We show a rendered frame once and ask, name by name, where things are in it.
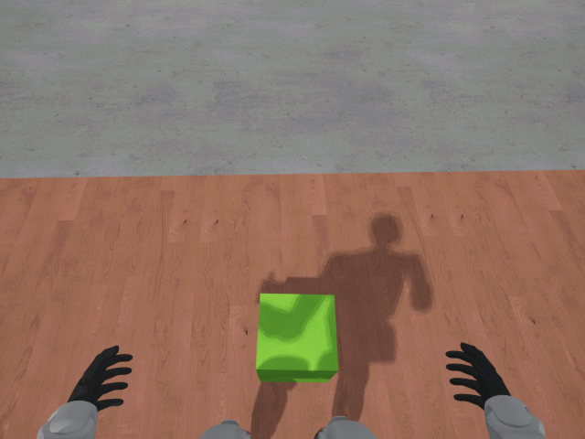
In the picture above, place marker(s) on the right robot thigh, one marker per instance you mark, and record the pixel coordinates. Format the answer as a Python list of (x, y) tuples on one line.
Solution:
[(346, 429)]

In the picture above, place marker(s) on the right robot forearm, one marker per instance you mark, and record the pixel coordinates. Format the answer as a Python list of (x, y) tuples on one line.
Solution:
[(506, 417)]

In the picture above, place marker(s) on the carton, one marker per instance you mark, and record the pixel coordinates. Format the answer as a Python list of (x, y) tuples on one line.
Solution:
[(297, 338)]

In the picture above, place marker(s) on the left robot hand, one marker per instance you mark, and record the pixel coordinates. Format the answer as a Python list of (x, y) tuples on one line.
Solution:
[(90, 387)]

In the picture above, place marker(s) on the left robot shin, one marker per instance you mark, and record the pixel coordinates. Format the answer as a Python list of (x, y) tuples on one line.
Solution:
[(230, 422)]

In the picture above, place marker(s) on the left robot forearm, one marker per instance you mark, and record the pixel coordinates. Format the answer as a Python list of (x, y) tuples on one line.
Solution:
[(72, 420)]

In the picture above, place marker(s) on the right robot hand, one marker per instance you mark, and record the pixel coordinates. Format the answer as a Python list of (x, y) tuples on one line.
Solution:
[(488, 383)]

